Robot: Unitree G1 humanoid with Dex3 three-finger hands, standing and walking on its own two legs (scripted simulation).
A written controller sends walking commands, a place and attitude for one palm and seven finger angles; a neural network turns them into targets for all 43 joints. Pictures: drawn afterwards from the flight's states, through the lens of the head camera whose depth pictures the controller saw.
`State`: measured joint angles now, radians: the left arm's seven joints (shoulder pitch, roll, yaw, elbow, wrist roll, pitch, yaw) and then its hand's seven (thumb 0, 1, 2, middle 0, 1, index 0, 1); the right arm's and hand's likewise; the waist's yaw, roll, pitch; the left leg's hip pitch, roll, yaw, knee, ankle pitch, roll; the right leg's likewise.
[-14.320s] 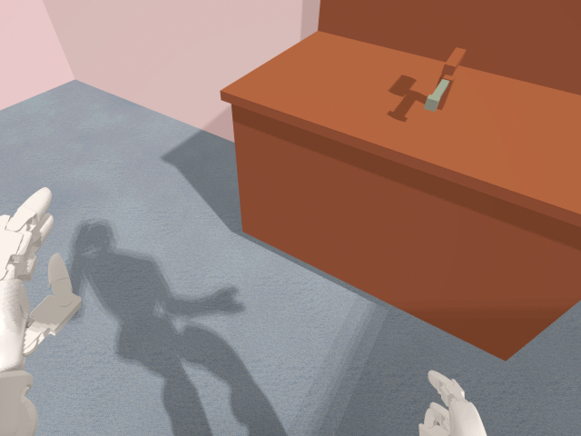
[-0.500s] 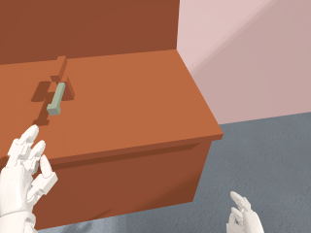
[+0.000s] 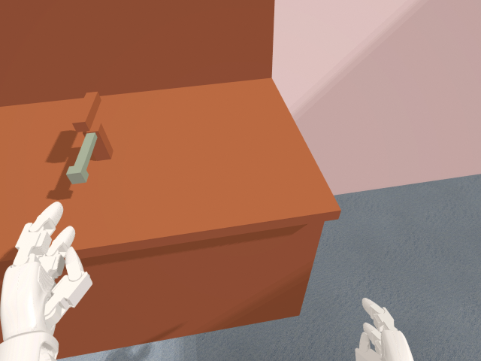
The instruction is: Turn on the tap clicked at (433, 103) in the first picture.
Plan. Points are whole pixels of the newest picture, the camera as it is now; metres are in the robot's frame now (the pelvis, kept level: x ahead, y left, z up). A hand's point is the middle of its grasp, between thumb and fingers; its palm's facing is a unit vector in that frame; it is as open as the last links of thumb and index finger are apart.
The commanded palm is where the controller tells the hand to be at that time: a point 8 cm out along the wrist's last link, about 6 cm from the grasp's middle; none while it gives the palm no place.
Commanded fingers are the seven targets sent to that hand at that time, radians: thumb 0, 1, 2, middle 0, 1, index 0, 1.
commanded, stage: turn the palm inward beside the body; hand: left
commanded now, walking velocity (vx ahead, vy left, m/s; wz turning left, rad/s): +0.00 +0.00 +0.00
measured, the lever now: (77, 174) +0.42 +0.40 +0.08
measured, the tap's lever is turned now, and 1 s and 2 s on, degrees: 0 0 0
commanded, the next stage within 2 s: reach beside the lever's end, fingers flat in 0.18 s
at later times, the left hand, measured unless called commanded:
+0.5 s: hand (86, 266) +0.20 +0.24 +0.13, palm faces +0.48 -0.87 -0.12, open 7.4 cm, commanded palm +0.17 +0.28 +0.14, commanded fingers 0.00 0.90 0.90 -0.20 -0.30 -0.20 -0.30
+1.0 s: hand (75, 233) +0.26 +0.29 +0.12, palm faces +0.51 -0.85 -0.12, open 7.5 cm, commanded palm +0.22 +0.34 +0.12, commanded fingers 0.00 0.90 0.90 -0.19 -0.26 -0.19 -0.26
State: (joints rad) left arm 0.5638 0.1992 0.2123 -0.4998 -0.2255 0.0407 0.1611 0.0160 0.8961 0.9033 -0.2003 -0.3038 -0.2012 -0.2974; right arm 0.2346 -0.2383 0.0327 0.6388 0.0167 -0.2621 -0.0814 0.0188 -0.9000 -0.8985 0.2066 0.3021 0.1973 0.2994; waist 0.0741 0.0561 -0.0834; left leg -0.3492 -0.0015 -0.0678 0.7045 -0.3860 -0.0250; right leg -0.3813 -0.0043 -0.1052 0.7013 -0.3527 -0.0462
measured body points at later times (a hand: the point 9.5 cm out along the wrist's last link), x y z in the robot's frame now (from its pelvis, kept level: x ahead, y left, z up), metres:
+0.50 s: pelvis +0.00 +0.00 +0.00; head -0.01 -0.03 +0.45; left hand +0.17 +0.28 +0.14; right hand +0.19 -0.22 -0.08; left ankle -0.01 +0.14 -0.72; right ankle +0.01 -0.09 -0.72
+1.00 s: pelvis +0.00 +0.01 +0.00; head +0.01 -0.01 +0.45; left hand +0.22 +0.33 +0.12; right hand +0.17 -0.23 -0.09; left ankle -0.01 +0.14 -0.72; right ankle +0.01 -0.09 -0.72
